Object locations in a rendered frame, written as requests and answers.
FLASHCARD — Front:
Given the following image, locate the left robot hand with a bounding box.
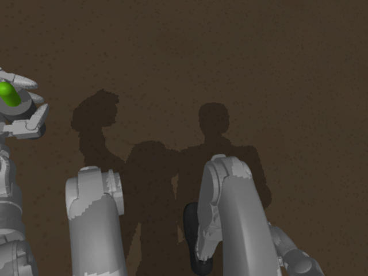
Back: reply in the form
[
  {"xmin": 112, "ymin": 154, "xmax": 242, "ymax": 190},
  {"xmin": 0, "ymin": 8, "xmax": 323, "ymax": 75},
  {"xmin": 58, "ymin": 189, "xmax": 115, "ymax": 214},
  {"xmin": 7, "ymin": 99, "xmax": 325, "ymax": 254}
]
[{"xmin": 0, "ymin": 68, "xmax": 49, "ymax": 144}]

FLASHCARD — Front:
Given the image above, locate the right robot foot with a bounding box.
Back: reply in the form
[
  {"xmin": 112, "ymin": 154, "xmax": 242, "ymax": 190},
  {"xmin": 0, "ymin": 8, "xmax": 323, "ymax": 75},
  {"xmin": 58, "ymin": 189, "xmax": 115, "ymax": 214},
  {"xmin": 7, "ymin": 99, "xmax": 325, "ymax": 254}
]
[{"xmin": 183, "ymin": 202, "xmax": 213, "ymax": 276}]

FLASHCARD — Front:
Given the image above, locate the left robot arm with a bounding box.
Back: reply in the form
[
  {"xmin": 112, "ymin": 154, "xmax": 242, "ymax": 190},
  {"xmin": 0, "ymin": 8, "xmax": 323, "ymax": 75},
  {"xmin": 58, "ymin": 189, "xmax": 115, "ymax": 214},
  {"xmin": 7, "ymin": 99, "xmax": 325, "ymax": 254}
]
[{"xmin": 0, "ymin": 143, "xmax": 39, "ymax": 276}]

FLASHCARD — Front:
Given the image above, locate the right robot hand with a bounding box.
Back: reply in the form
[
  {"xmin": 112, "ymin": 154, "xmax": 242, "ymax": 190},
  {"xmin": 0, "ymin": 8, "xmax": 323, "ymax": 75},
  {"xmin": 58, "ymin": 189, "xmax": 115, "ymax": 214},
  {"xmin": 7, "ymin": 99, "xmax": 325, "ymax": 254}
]
[{"xmin": 267, "ymin": 221, "xmax": 298, "ymax": 267}]

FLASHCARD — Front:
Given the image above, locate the bottle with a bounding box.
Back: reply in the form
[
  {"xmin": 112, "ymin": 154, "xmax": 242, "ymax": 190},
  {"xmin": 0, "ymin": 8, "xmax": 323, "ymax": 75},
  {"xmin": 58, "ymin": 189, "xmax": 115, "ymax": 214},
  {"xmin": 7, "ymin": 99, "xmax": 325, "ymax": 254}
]
[{"xmin": 0, "ymin": 82, "xmax": 46, "ymax": 140}]

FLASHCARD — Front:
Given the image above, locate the right robot arm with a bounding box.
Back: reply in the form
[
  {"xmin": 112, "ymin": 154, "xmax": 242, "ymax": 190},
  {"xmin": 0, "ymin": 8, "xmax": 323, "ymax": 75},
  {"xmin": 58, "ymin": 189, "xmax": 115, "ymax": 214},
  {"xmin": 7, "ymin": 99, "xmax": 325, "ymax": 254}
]
[{"xmin": 282, "ymin": 249, "xmax": 325, "ymax": 276}]

